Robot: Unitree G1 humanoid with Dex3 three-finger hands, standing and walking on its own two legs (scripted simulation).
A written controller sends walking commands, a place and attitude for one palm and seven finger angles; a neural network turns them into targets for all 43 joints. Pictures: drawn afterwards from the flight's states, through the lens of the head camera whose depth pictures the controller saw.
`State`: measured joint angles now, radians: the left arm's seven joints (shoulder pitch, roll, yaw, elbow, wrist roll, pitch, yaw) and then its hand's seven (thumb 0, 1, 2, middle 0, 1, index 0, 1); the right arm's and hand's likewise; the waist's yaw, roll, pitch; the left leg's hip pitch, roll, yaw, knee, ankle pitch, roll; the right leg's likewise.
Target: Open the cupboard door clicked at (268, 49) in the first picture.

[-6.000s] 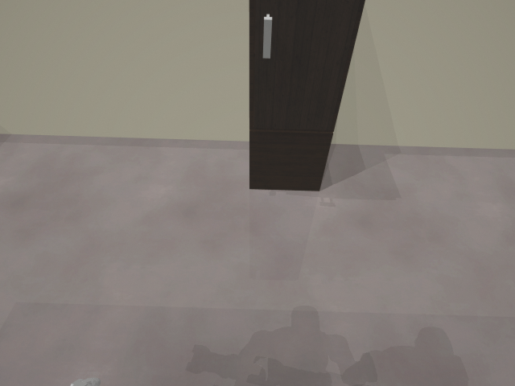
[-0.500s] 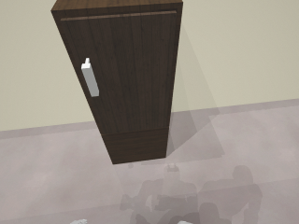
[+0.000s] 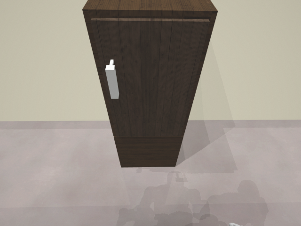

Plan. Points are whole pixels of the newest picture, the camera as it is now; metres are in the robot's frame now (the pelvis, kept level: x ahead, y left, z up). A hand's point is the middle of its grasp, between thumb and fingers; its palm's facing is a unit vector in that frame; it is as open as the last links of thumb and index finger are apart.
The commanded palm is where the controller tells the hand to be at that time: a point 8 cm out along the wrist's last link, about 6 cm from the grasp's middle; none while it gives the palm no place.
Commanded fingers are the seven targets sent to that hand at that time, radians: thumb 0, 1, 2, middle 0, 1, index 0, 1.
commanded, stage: come to a stop and stand still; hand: left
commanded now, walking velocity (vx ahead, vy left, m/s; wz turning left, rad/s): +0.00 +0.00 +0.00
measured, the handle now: (113, 79) +0.56 +0.18 +0.07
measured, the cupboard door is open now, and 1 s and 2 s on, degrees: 0 0 0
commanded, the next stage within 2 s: look again from close up in 0.50 s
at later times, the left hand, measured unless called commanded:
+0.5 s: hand out of the picture +0.00 +0.23 -0.16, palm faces +0.00 -0.98 -0.21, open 7.4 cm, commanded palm none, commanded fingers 0.00 0.90 0.90 -0.20 -0.30 -0.20 -0.30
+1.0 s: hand out of the picture +0.03 +0.22 -0.16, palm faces +0.00 -0.98 -0.21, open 7.3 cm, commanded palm none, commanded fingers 0.00 0.90 0.90 -0.20 -0.30 -0.20 -0.30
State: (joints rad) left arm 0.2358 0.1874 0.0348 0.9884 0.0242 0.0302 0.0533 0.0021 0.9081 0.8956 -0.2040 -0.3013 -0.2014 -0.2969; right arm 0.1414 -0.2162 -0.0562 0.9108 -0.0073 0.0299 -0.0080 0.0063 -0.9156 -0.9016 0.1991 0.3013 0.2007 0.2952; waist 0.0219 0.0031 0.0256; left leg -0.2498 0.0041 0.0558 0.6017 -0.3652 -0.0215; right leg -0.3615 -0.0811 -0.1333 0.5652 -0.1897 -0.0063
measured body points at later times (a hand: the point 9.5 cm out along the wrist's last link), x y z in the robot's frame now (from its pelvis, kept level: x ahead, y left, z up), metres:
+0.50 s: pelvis -0.01 +0.06 +0.01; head -0.01 +0.05 +0.46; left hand +0.00 +0.28 -0.14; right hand -0.02 -0.17 -0.15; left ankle -0.01 +0.10 -0.73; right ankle +0.02 -0.08 -0.73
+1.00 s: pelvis +0.02 +0.05 +0.01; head +0.03 +0.04 +0.46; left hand +0.03 +0.27 -0.14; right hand +0.01 -0.16 -0.15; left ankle -0.01 +0.10 -0.73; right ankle +0.02 -0.08 -0.73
